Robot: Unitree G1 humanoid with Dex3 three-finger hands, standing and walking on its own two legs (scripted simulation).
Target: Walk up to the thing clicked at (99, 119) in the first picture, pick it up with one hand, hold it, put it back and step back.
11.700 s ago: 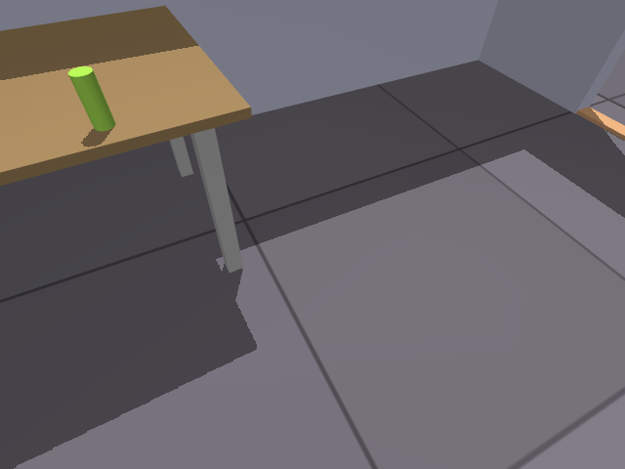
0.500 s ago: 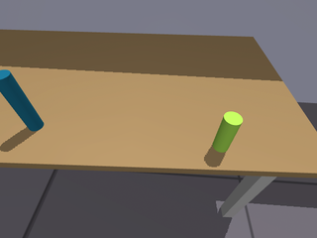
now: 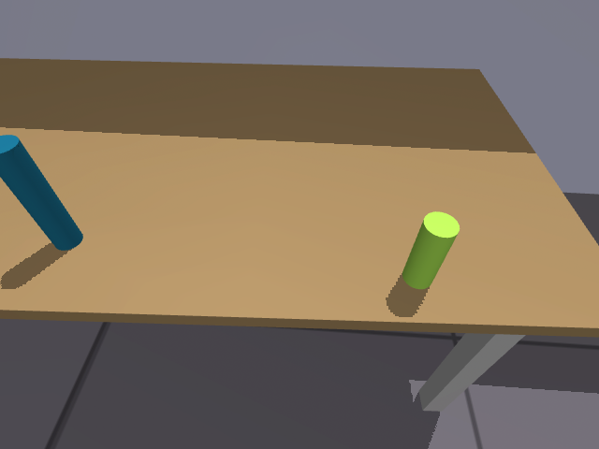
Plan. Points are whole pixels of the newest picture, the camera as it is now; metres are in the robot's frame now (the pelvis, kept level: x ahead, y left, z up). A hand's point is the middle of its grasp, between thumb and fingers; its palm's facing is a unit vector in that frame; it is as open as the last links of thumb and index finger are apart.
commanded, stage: stand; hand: right
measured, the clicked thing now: (428, 252) +0.41 -0.19 +0.02
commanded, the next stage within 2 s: rise first in 0.18 s
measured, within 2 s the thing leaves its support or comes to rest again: neither
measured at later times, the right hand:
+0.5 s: hand out of the picture +0.17 -0.24 -0.14, palm faces +0.17 +0.94 -0.30, open 10.4 cm
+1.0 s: hand (520, 415) +0.19 -0.26 -0.01, palm faces +0.31 +0.88 -0.35, open 17.3 cm
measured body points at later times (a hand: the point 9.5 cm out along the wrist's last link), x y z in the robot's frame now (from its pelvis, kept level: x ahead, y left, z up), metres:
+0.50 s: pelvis -0.01 +0.00 -0.01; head +0.04 -0.01 +0.44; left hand +0.15 +0.28 -0.11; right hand +0.16 -0.29 -0.11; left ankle +0.01 +0.14 -0.75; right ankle -0.04 -0.12 -0.75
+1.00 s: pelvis +0.01 +0.00 -0.01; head +0.01 +0.02 +0.44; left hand +0.18 +0.25 -0.09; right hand +0.17 -0.31 +0.01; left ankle +0.01 +0.14 -0.75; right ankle -0.04 -0.12 -0.75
